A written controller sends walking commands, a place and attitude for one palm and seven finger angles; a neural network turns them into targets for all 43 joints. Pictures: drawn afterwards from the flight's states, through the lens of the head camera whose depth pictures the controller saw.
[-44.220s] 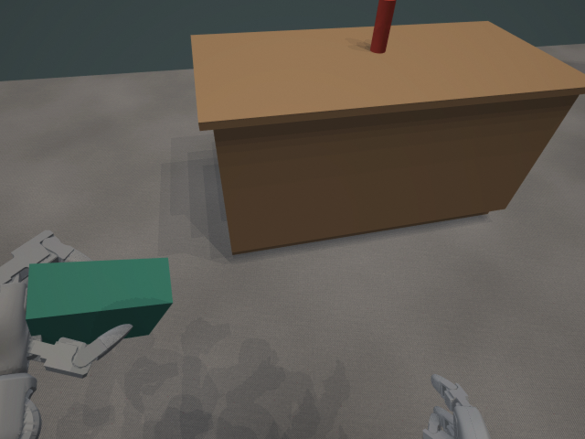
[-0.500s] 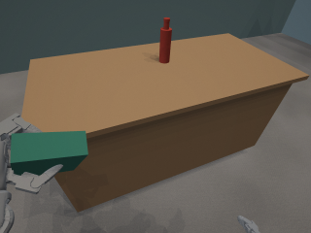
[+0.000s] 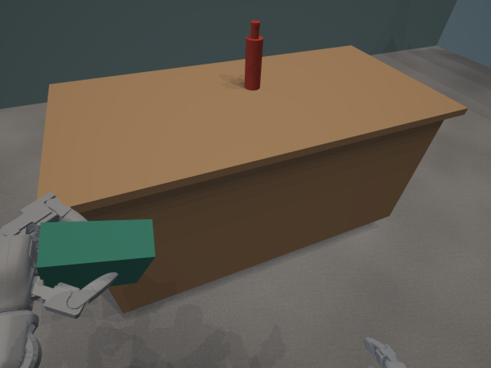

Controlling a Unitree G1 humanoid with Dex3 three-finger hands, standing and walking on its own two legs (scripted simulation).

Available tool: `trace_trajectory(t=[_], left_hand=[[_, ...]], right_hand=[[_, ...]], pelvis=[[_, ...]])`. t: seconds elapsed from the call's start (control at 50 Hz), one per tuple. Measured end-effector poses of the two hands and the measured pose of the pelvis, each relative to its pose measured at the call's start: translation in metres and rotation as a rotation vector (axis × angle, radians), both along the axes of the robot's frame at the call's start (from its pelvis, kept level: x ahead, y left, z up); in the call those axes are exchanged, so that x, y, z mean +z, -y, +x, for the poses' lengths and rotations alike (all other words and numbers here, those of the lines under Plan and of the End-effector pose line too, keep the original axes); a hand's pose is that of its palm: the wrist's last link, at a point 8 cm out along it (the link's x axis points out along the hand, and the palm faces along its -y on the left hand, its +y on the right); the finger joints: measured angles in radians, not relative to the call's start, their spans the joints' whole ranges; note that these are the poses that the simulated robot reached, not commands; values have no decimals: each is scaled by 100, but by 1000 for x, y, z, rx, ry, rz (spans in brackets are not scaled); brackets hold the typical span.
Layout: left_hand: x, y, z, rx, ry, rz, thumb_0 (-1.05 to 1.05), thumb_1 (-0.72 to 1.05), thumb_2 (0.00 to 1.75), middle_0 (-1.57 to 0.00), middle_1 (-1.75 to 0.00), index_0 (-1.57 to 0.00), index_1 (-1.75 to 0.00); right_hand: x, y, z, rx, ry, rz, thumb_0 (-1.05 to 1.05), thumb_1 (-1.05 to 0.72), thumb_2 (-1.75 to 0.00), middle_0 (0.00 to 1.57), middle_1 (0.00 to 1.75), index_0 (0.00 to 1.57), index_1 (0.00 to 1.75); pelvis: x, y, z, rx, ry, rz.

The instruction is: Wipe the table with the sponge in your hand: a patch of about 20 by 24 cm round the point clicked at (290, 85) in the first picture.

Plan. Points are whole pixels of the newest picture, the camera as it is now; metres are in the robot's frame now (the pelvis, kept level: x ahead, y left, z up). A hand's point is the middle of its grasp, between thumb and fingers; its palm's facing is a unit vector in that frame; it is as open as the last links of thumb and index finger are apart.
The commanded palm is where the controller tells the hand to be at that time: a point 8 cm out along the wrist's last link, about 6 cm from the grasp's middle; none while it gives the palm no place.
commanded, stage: stop stepping back and stand still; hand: left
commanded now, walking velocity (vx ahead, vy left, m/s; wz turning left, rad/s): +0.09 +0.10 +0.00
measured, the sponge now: (112, 256) +0.22 +0.19 +0.14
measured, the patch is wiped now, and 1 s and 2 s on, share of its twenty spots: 1.00 1.00 1.00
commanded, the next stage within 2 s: stand and wait in 0.10 s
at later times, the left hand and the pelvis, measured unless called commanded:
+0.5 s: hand (67, 233) +0.23 +0.25 +0.17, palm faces +0.38 -0.85 -0.37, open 9.3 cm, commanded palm +0.18 +0.29 +0.19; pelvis +0.02 +0.01 +0.01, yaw +0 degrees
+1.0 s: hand (74, 222) +0.26 +0.25 +0.16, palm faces +0.35 -0.86 -0.36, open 9.3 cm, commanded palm +0.20 +0.30 +0.19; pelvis +0.03 +0.02 +0.01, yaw -1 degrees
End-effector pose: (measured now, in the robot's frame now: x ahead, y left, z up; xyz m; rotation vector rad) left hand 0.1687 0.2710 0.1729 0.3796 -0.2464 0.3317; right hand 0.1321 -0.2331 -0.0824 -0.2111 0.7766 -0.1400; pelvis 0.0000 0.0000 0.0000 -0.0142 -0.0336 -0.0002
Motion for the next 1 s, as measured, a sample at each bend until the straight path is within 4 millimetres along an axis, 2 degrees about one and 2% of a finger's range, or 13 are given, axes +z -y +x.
trace_trajectory(t=[0.08, 0.14, 0.22, 0.38, 0.54, 0.68, 0.8, 1.0], left_hand=[[3, -1, 0, -27, 26, 24, -1, -46, 108, -81, -139, -82, -142], [10, -6, 5, -10, 35, 70, -1, -46, 108, -81, -139, -82, -142], [17, -8, 11, 28, 37, 105, -1, -46, 108, -81, -139, -82, -142], [5, -8, 15, 14, -2, 20, -1, -46, 108, -81, -139, -82, -142], [7, -23, 31, 41, -34, 46, -1, -46, 108, -81, -139, -82, -142], [5, -20, 40, 18, -43, 17, -1, -45, 108, -81, -139, -82, -142], [3, -20, 44, 7, -62, 16, -1, -46, 108, -81, -139, -82, -142], [3, -23, 48, 18, -69, 19, -1, -45, 108, -81, -139, -82, -142]], right_hand=[[12, 10, 3, -24, 60, -70, 2, -90, -90, 20, 30, 21, 30], [17, 11, 8, -53, 97, -61, 2, -90, -90, 20, 30, 20, 30], [14, 6, 16, -25, 118, -18, 2, -90, -90, 20, 30, 20, 30], [13, -8, 29, 10, 57, -13, 2, -90, -90, 20, 30, 20, 30], [23, -27, 55, 30, 95, 11, 2, -90, -90, 20, 30, 20, 30], [33, -32, 72, 45, 127, 11, 2, -90, -90, 20, 30, 21, 30], [35, -30, 75, 33, 118, 0, 1, -90, -90, 20, 30, 21, 30], [29, -24, 66, 9, 80, -8, 1, -90, -90, 20, 30, 20, 30]], pelvis=[[-4, -5, -2, -7, -10, -4], [-4, -4, -3, -18, 5, 17], [-3, 2, 3, 0, 9, 10], [3, -7, 16, 6, -2, -4], [9, -13, 24, -9, -7, 4], [11, -16, 29, -18, -17, 2], [13, -18, 32, -22, -22, 1], [13, -20, 34, -25, -26, 2]])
